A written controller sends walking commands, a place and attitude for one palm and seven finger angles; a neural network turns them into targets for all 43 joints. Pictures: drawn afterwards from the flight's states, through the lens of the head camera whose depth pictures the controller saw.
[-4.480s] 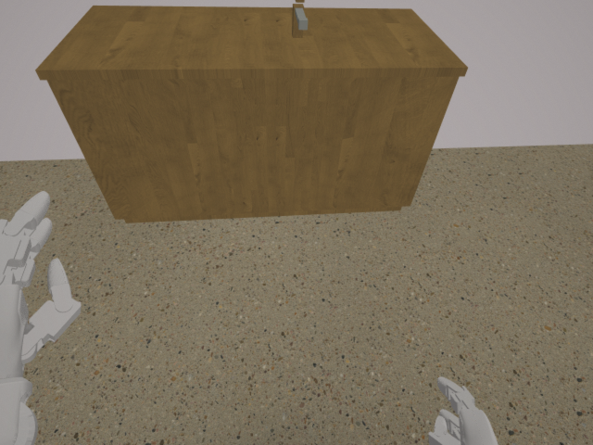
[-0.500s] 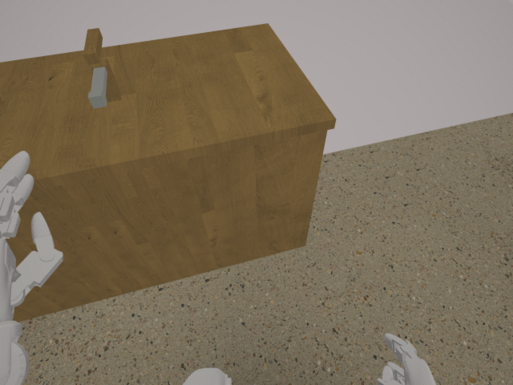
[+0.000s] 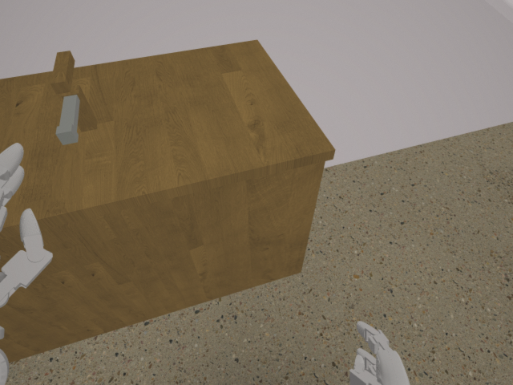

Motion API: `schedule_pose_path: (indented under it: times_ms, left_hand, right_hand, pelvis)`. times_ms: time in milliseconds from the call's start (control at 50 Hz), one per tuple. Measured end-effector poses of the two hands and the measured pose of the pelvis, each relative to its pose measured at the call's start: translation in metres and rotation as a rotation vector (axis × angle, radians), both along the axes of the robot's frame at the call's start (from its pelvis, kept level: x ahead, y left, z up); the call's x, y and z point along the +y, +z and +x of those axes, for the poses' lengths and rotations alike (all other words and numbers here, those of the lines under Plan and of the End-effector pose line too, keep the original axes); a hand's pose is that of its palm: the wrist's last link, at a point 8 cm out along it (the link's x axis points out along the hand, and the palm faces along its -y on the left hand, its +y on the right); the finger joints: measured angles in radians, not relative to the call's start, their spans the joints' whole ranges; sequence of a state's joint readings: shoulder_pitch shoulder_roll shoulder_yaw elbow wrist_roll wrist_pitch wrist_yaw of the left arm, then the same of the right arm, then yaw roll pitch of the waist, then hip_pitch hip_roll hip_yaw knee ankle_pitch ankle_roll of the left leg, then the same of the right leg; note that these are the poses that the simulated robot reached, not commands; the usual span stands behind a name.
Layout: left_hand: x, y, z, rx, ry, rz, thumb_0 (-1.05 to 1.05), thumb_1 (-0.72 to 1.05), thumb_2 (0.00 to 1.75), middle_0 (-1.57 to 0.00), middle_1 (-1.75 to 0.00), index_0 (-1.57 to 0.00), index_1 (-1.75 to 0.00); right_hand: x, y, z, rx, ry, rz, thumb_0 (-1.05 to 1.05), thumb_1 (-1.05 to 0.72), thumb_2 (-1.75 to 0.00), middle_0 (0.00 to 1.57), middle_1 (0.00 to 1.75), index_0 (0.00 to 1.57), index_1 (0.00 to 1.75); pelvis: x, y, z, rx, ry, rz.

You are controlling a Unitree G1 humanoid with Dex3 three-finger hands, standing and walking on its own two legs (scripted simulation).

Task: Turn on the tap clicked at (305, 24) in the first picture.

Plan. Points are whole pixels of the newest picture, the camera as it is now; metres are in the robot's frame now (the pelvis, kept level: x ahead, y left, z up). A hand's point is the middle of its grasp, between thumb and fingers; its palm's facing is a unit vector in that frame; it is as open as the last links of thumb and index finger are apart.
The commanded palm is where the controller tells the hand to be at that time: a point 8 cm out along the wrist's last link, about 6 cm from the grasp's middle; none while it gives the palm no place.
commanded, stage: take the last steps up to it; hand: left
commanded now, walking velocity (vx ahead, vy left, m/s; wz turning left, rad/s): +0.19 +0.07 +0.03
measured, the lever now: (67, 134) +0.52 +0.41 +0.08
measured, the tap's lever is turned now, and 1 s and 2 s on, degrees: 0 0 0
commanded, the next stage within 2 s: come to a stop and stand still in 0.24 s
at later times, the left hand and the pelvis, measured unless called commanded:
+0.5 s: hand (61, 191) +0.30 +0.26 +0.19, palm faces +0.43 -0.81 -0.39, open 7.5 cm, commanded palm +0.24 +0.30 +0.19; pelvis +0.08 +0.01 +0.01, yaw +1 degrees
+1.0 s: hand (55, 229) +0.25 +0.25 +0.18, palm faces +0.43 -0.81 -0.39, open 7.4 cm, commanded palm +0.20 +0.29 +0.19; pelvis +0.05 +0.00 +0.01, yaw +1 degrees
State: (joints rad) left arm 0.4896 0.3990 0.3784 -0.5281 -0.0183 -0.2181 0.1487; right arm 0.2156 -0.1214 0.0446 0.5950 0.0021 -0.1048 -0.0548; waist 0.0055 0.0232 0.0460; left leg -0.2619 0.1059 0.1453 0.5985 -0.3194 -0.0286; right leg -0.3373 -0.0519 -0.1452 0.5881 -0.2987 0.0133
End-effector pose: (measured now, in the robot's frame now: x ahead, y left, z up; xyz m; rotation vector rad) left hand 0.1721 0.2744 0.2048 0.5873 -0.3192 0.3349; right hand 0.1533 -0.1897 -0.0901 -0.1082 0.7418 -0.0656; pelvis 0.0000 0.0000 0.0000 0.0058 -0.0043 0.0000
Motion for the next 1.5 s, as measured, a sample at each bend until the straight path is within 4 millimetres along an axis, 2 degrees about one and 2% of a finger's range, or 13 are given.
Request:
schedule_pose_path:
  times_ms: [100,220,300,440,540,640,800,920,1080,1200,1360,1460,1500]
  left_hand:
    - [-0.001,-0.011,0.018,0.014,0.055,-0.057,0.01,0.88,0.90,-0.21,-0.30,-0.21,-0.30]
    - [0.001,-0.013,0.040,0.036,0.043,-0.088,0.02,0.88,0.90,-0.21,-0.30,-0.21,-0.30]
    - [0.010,-0.009,0.051,-0.012,0.004,-0.073,0.02,0.88,0.90,-0.21,-0.30,-0.21,-0.30]
    - [0.033,-0.007,0.080,-0.060,0.021,-0.077,0.02,0.88,0.90,-0.21,-0.30,-0.21,-0.30]
    - [0.016,-0.004,0.086,-0.017,0.009,-0.087,0.02,0.89,0.90,-0.21,-0.30,-0.20,-0.30]
    - [-0.005,-0.005,0.084,0.032,0.015,-0.058,0.02,0.89,0.90,-0.21,-0.30,-0.21,-0.30]
    - [-0.010,-0.015,0.074,0.092,0.061,-0.098,0.02,0.88,0.90,-0.21,-0.30,-0.21,-0.30]
    - [0.000,-0.015,0.051,0.041,0.042,-0.107,0.02,0.88,0.90,-0.21,-0.30,-0.21,-0.30]
    - [0.020,-0.009,0.028,-0.023,0.077,-0.113,0.02,0.89,0.90,-0.21,-0.30,-0.21,-0.30]
    - [0.005,-0.015,0.026,-0.008,0.076,-0.136,0.02,0.89,0.90,-0.21,-0.30,-0.20,-0.30]
    - [-0.016,-0.020,0.023,0.045,0.017,-0.151,0.02,0.89,0.90,-0.21,-0.30,-0.21,-0.30]
    - [-0.006,-0.017,0.021,0.057,0.041,-0.129,0.02,0.88,0.90,-0.21,-0.30,-0.21,-0.30]
    - [0.011,-0.002,0.028,0.021,0.048,-0.007,0.02,0.88,0.90,-0.22,-0.30,-0.21,-0.30]
  right_hand:
    - [-0.023,-0.016,0.015,0.085,0.021,-0.039,0.01,-0.91,-0.90,0.21,0.30,0.20,0.30]
    - [-0.051,0.006,0.031,0.113,-0.014,-0.142,0.01,-0.91,-0.90,0.20,0.30,0.20,0.30]
    - [-0.056,0.019,0.049,0.068,-0.039,-0.212,0.01,-0.91,-0.90,0.20,0.30,0.20,0.30]
    - [-0.029,0.026,0.080,0.003,-0.049,-0.166,0.01,-0.91,-0.90,0.20,0.30,0.19,0.30]
    - [-0.003,0.026,0.093,-0.032,0.020,-0.069,0.01,-0.91,-0.90,0.20,0.30,0.20,0.30]
    - [-0.001,0.012,0.099,-0.028,0.057,-0.008,0.01,-0.91,-0.90,0.20,0.30,0.20,0.30]
    - [-0.035,0.009,0.086,0.028,0.018,-0.071,0.01,-0.91,-0.90,0.20,0.30,0.20,0.30]
    - [-0.054,0.020,0.067,0.030,-0.010,-0.175,0.01,-0.91,-0.90,0.20,0.30,0.20,0.30]
    - [-0.038,0.028,0.040,0.020,-0.006,-0.161,0.01,-0.91,-0.90,0.20,0.30,0.19,0.30]
    - [-0.025,0.017,0.033,0.007,0.036,-0.081,0.01,-0.91,-0.90,0.20,0.30,0.20,0.30]
    - [-0.041,0.010,0.020,0.031,0.004,-0.086,0.01,-0.91,-0.90,0.20,0.30,0.20,0.30]
    - [-0.053,0.013,0.014,0.056,-0.021,-0.122,0.01,-0.91,-0.90,0.20,0.30,0.20,0.30]
    - [-0.055,0.014,0.012,0.058,0.014,-0.151,0.01,-0.91,-0.90,0.20,0.30,0.20,0.30]
  pelvis:
    - [-0.005,-0.002,0.016,-0.009,0.011,0.001]
    - [-0.002,0.010,0.037,0.007,0.023,0.017]
    - [0.010,0.005,0.054,-0.002,0.021,0.000]
    - [0.017,0.004,0.074,-0.012,0.017,-0.007]
    - [0.009,0.009,0.082,-0.014,0.007,-0.008]
    - [-0.006,0.005,0.085,-0.025,0.011,-0.014]
    - [-0.012,0.010,0.072,-0.005,0.010,0.016]
    - [-0.003,0.005,0.056,-0.006,0.031,-0.009]
    - [0.002,0.011,0.043,-0.020,0.035,-0.009]
    - [-0.010,0.009,0.031,-0.025,0.020,-0.019]
    - [-0.016,0.007,0.026,-0.023,0.015,-0.019]
    - [-0.014,0.010,0.026,-0.021,0.012,-0.014]
    - [-0.015,0.009,0.021,-0.017,0.018,-0.020]
